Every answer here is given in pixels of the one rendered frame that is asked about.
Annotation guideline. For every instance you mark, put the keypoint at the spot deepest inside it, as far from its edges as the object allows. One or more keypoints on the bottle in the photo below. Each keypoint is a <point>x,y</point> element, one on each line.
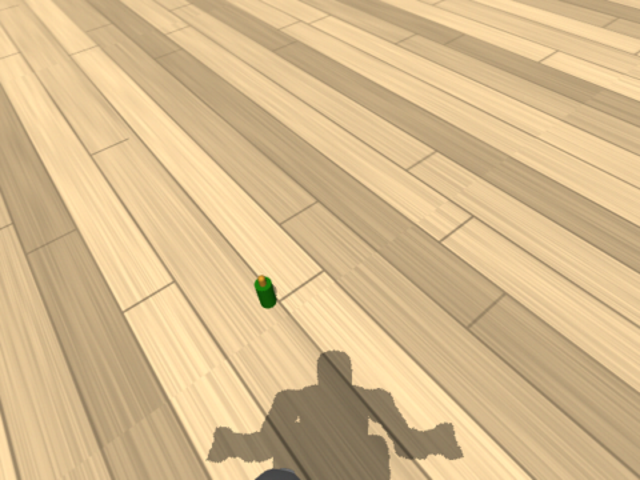
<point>265,292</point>

